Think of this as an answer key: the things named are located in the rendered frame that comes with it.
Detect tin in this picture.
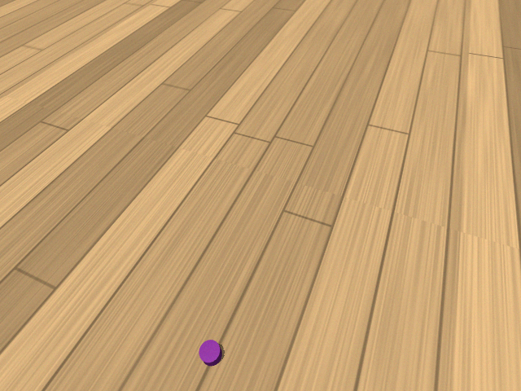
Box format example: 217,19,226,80
199,340,222,366

